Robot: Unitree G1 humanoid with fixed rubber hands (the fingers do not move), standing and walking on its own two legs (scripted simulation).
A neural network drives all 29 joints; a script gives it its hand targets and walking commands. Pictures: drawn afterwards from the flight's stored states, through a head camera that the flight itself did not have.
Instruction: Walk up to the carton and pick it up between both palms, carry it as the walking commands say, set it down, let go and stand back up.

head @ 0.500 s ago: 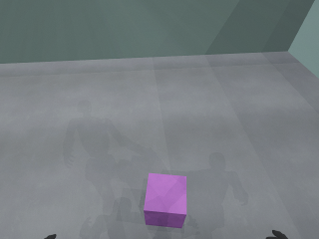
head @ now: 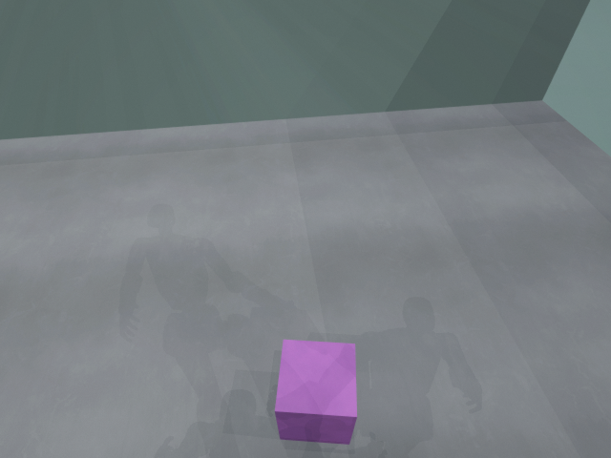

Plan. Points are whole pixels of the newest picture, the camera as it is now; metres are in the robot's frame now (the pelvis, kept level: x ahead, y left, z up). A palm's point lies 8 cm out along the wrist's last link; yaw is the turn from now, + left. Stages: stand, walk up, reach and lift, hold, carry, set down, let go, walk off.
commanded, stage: walk up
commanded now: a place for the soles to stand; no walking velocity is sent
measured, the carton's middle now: (316, 392) +0.47 +0.00 -0.65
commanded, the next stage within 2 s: reach and lift in 1.62 s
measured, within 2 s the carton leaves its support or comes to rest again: neither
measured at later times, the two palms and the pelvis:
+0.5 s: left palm out of the picture +0.14 +0.33 -0.11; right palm out of the picture +0.14 -0.32 -0.12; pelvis +0.05 +0.01 -0.01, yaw -1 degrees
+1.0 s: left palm out of the picture +0.17 +0.33 -0.11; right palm out of the picture +0.12 -0.30 -0.13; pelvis +0.05 +0.02 -0.02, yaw -1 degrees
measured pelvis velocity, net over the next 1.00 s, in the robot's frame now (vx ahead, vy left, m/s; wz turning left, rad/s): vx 0.05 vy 0.02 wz -0.02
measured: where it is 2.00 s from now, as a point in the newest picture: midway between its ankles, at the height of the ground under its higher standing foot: outside the picture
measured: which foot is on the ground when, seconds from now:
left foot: down 0.00-1.00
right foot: down 0.00-0.64, up 0.66-0.80, down 0.82-1.00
